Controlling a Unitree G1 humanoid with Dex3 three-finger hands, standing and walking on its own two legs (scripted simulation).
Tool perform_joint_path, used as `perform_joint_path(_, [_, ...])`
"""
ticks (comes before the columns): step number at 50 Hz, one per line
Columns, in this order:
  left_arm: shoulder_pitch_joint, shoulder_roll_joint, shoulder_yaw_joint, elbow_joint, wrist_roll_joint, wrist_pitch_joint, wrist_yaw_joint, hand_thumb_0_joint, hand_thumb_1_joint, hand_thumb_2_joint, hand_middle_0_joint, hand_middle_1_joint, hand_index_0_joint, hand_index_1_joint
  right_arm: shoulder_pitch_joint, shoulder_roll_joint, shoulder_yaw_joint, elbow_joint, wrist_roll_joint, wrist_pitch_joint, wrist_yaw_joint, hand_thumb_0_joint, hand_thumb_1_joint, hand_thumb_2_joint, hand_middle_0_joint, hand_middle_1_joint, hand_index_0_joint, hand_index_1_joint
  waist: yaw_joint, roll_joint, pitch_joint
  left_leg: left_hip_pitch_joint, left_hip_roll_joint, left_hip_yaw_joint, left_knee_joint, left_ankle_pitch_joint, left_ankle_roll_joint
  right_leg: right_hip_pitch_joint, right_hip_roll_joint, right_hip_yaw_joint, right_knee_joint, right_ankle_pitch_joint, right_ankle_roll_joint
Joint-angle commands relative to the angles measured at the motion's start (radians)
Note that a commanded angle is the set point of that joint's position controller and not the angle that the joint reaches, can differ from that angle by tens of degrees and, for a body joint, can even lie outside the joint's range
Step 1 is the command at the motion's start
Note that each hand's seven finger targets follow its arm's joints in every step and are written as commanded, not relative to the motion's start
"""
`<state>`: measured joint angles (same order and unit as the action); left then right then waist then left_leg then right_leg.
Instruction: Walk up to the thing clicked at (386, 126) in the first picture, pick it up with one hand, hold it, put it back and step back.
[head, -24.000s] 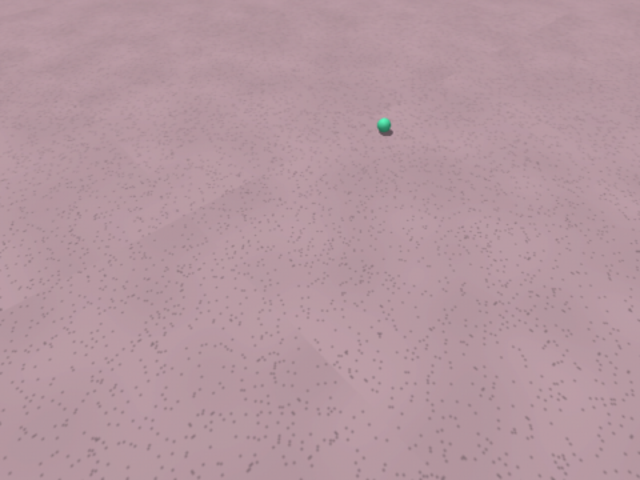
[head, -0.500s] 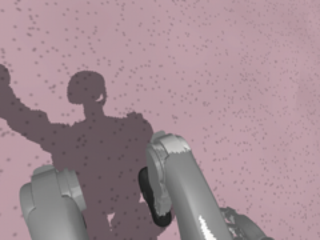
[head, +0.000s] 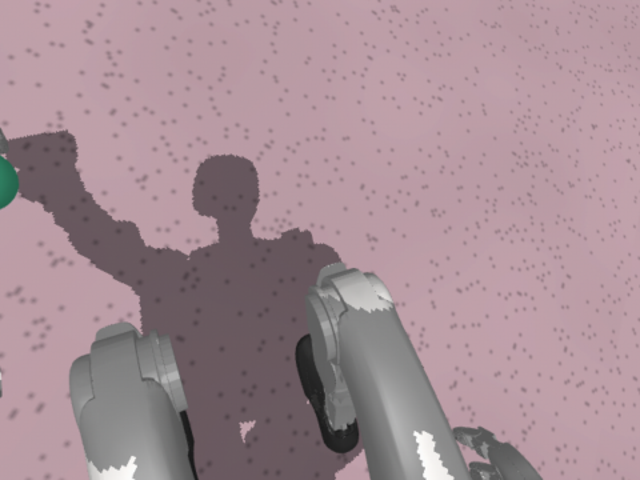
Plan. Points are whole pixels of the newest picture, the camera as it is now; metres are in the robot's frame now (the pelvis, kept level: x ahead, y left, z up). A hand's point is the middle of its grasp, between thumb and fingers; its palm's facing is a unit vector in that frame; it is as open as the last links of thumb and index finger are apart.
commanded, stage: lift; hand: left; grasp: from above
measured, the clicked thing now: out of the picture +0.52 +0.30 -0.18
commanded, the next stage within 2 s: hold in 1.62 s
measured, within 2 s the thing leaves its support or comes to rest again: neither
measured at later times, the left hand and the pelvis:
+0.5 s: hand out of the picture +0.44 +0.31 -0.04, palm faces -0.45 -0.11 -0.88, open 9.9 cm; pelvis +0.00 +0.00 +0.08, yaw +4 degrees
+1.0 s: hand out of the picture +0.36 +0.28 +0.17, palm faces -0.43 -0.14 -0.89, open 10.0 cm; pelvis +0.02 +0.00 +0.25, yaw +7 degrees
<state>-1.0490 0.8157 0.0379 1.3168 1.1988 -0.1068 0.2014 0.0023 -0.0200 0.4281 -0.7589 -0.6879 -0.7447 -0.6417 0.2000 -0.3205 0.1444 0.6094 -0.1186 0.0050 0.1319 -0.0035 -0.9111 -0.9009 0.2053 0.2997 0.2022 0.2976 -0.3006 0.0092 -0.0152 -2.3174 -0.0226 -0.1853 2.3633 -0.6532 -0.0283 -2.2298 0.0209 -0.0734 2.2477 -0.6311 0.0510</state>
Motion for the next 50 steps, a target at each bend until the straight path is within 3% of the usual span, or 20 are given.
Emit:
perform_joint_path(1, [-0.361, 0.258, 0.044, -0.245, -0.034, 0.012, 0.015, 0.0, 0.724, 0.752, -0.999, -0.84, -1.049, -0.786, 0.219, -0.262, -0.114, -0.015, 0.018, 0.015, -0.027, 0.0, -0.917, -0.906, 0.199, 0.3, 0.199, 0.3, 0.016, 0.395, -0.793, 0.573, 0.0, 0.133, -0.29, 0.168, 0.04, 0.39, 0.025, -0.09, -0.24, 0.175, -0.104])
perform_joint_path(5, [-0.323, 0.249, 0.042, -0.287, -0.055, 0.024, -0.026, 0.0, 0.743, 0.771, -0.999, -0.873, -1.055, -0.814, 0.223, -0.258, -0.132, -0.011, 0.03, 0.034, -0.036, 0.0, -0.918, -0.906, 0.199, 0.3, 0.199, 0.3, 0.024, 0.393, -0.785, 0.598, -0.001, 0.14, -0.311, 0.186, 0.041, 0.403, 0.02, -0.077, -0.263, 0.188, -0.106])
perform_joint_path(8, [-0.306, 0.254, 0.057, -0.375, -0.069, 0.022, -0.038, 0.0, 0.738, 0.786, -1.014, -0.836, -1.059, -0.788, 0.218, -0.248, -0.15, -0.023, 0.04, 0.045, -0.043, 0.0, -0.916, -0.905, 0.199, 0.3, 0.199, 0.3, 0.047, 0.365, -0.851, 0.636, 0.0, 0.147, -0.329, 0.197, 0.045, 0.44, 0.018, -0.065, -0.288, 0.196, -0.105])
perform_joint_path(12, [-0.244, 0.206, 0.048, -0.429, -0.088, 0.022, -0.06, 0.0, 0.717, 0.774, -0.99, -0.827, -1.037, -0.777, 0.219, -0.237, -0.173, -0.014, 0.056, 0.054, -0.057, 0.0, -0.914, -0.904, 0.2, 0.3, 0.199, 0.3, 0.061, 0.369, -0.824, 0.687, -0.004, 0.142, -0.377, 0.203, 0.042, 0.411, 0.007, -0.055, -0.316, 0.192, -0.11])
perform_joint_path(13, [-0.252, 0.212, 0.052, -0.477, -0.093, 0.022, -0.064, 0.0, 0.709, 0.784, -0.971, -0.865, -1.024, -0.809, 0.213, -0.228, -0.179, -0.022, 0.06, 0.056, -0.059, 0.0, -0.914, -0.904, 0.2, 0.3, 0.199, 0.3, 0.071, 0.38, -0.865, 0.718, 0.001, 0.141, -0.396, 0.203, 0.044, 0.425, 0.008, -0.051, -0.323, 0.193, -0.109])
perform_joint_path(14, [-0.19, 0.211, 0.058, -0.434, -0.089, 0.029, -0.067, 0.0, 0.7, 0.809, -0.971, -0.87, -1.019, -0.819, 0.213, -0.231, -0.186, -0.019, 0.062, 0.059, -0.06, 0.0, -0.916, -0.905, 0.199, 0.3, 0.199, 0.3, 0.084, 0.351, -0.85, 0.732, 0.0, 0.144, -0.404, 0.197, 0.046, 0.424, 0.006, -0.046, -0.337, 0.184, -0.108])
perform_joint_path(15, [-0.19, 0.171, 0.038, -0.459, -0.099, 0.027, -0.07, 0.0, 0.699, 0.815, -0.968, -0.872, -1.016, -0.82, 0.214, -0.221, -0.187, -0.021, 0.063, 0.061, -0.061, 0.0, -0.913, -0.904, 0.2, 0.3, 0.199, 0.3, 0.075, 0.351, -0.826, 0.719, -0.003, 0.147, -0.42, 0.186, 0.047, 0.433, 0.002, -0.043, -0.354, 0.178, -0.108])
perform_joint_path(19, [-0.151, 0.16, 0.04, -0.544, -0.13, 0.033, -0.083, 0.0, 0.695, 0.831, -0.953, -0.908, -1.004, -0.852, 0.194, -0.203, -0.199, -0.036, 0.081, 0.065, -0.071, 0.0, -0.911, -0.903, 0.2, 0.3, 0.199, 0.3, 0.107, 0.326, -0.857, 0.756, 0.004, 0.131, -0.506, 0.112, 0.055, 0.478, 0.006, -0.037, -0.399, 0.139, -0.098])
perform_joint_path(20, [-0.128, 0.115, 0.015, -0.534, -0.134, 0.036, -0.09, 0.0, 0.676, 0.845, -0.94, -0.919, -0.99, -0.866, 0.19, -0.198, -0.201, -0.035, 0.084, 0.065, -0.073, 0.0, -0.914, -0.904, 0.2, 0.3, 0.199, 0.3, 0.096, 0.323, -0.84, 0.768, 0.007, 0.123, -0.528, 0.102, 0.054, 0.484, 0.006, -0.036, -0.406, 0.142, -0.094])
perform_joint_path(25, [-0.065, 0.064, -0.006, -0.619, -0.167, 0.048, -0.106, 0.0, 0.671, 0.85, -0.918, -0.947, -0.972, -0.888, 0.16, -0.183, -0.215, -0.036, 0.099, 0.065, -0.091, 0.0, -0.908, -0.902, 0.2, 0.3, 0.199, 0.3, 0.114, 0.292, -0.834, 0.873, 0.016, 0.104, -0.615, 0.114, 0.053, 0.543, 0.004, -0.032, -0.471, 0.16, -0.088])
perform_joint_path(27, [-0.074, 0.077, 0.003, -0.698, -0.177, 0.051, -0.101, 0.0, 0.661, 0.839, -0.901, -0.955, -0.959, -0.893, 0.148, -0.174, -0.221, -0.043, 0.108, 0.065, -0.101, 0.0, -0.907, -0.901, 0.2, 0.3, 0.2, 0.3, 0.129, 0.305, -0.872, 0.926, 0.019, 0.102, -0.659, 0.12, 0.051, 0.592, 0.004, -0.027, -0.497, 0.172, -0.085])
perform_joint_path(28, [-0.002, 0.069, 0.007, -0.642, -0.172, 0.061, -0.1, 0.0, 0.641, 0.868, -0.895, -0.952, -0.946, -0.897, 0.143, -0.172, -0.219, -0.036, 0.109, 0.065, -0.103, 0.0, -0.905, -0.901, 0.2, 0.3, 0.2, 0.3, 0.134, 0.283, -0.825, 0.937, 0.021, 0.096, -0.684, 0.122, 0.05, 0.603, 0.001, -0.028, -0.514, 0.172, -0.08])
perform_joint_path(32, [0.021, 0.032, -0.006, -0.712, -0.182, 0.072, -0.094, 0.0, 0.613, 0.87, -0.877, -0.953, -0.927, -0.9, 0.119, -0.148, -0.222, -0.033, 0.115, 0.062, -0.118, 0.0, -0.904, -0.9, 0.2, 0.3, 0.2, 0.3, 0.138, 0.275, -0.827, 1.022, 0.024, 0.101, -0.755, 0.152, 0.049, 0.685, 0.0, -0.018, -0.588, 0.193, -0.075])
perform_joint_path(35, [0.113, -0.004, -0.015, -0.686, -0.185, 0.087, -0.091, 0.0, 0.584, 0.846, -0.85, -0.956, -0.902, -0.9, 0.106, -0.131, -0.219, -0.029, 0.12, 0.06, -0.126, 0.0, -0.903, -0.9, 0.2, 0.3, 0.2, 0.3, 0.153, 0.224, -0.781, 1.061, 0.025, 0.109, -0.815, 0.156, 0.052, 0.763, 0.003, -0.014, -0.659, 0.19, -0.071])
perform_joint_path(36, [0.099, 0.008, -0.007, -0.748, -0.192, 0.087, -0.09, 0.0, 0.59, 0.848, -0.852, -0.953, -0.905, -0.897, 0.095, -0.13, -0.223, -0.036, 0.124, 0.059, -0.131, 0.0, -0.901, -0.899, 0.2, 0.3, 0.2, 0.3, 0.165, 0.227, -0.812, 1.089, 0.024, 0.114, -0.841, 0.145, 0.052, 0.81, 0.004, -0.009, -0.687, 0.188, -0.072])
perform_joint_path(37, [0.167, -0.007, -0.011, -0.691, -0.186, 0.096, -0.092, 0.0, 0.579, 0.863, -0.853, -0.951, -0.901, -0.899, 0.09, -0.126, -0.221, -0.032, 0.126, 0.059, -0.134, 0.0, -0.902, -0.9, 0.2, 0.3, 0.2, 0.3, 0.168, 0.212, -0.769, 1.1, 0.024, 0.117, -0.865, 0.141, 0.052, 0.828, 0.006, -0.007, -0.714, 0.181, -0.07])
perform_joint_path(39, [0.171, -0.02, -0.02, -0.758, -0.197, 0.099, -0.093, 0.0, 0.559, 0.838, -0.841, -0.94, -0.889, -0.889, 0.076, -0.112, -0.22, -0.036, 0.132, 0.057, -0.143, 0.0, -0.904, -0.9, 0.2, 0.3, 0.2, 0.3, 0.178, 0.197, -0.777, 1.137, 0.022, 0.133, -0.903, 0.146, 0.054, 0.906, 0.009, 0.002, -0.771, 0.186, -0.07])
perform_joint_path(41, [0.261, -0.057, -0.028, -0.741, -0.213, 0.109, -0.091, 0.0, 0.567, 0.839, -0.846, -0.943, -0.896, -0.89, 0.063, -0.098, -0.217, -0.03, 0.136, 0.052, -0.15, 0.0, -0.902, -0.899, 0.2, 0.3, 0.2, 0.3, 0.179, 0.15, -0.707, 1.136, 0.021, 0.145, -0.94, 0.137, 0.057, 0.956, 0.008, 0.009, -0.832, 0.172, -0.067])
perform_joint_path(45, [0.325, -0.062, -0.026, -0.779, -0.222, 0.113, -0.082, 0.0, 0.567, 0.84, -0.859, -0.921, -0.904, -0.874, 0.043, -0.085, -0.22, -0.027, 0.146, 0.041, -0.171, 0.0, -0.904, -0.9, 0.2, 0.3, 0.2, 0.3, 0.196, 0.113, -0.654, 1.212, 0.021, 0.153, -1.032, 0.124, 0.057, 1.074, 0.011, 0.029, -0.943, 0.156, -0.064])
perform_joint_path(50, [0.326, -0.102, -0.056, -0.784, -0.209, 0.11, -0.05, 0.0, 0.542, 0.87, -0.858, -0.9, -0.892, -0.865, 0.049, -0.07, -0.215, -0.005, 0.154, 0.017, -0.196, 0.0, -0.901, -0.9, 0.2, 0.3, 0.2, 0.3, 0.191, 0.101, -0.557, 1.32, 0.017, 0.163, -1.144, 0.12, 0.053, 1.191, 0.013, 0.058, -1.084, 0.134, -0.064])
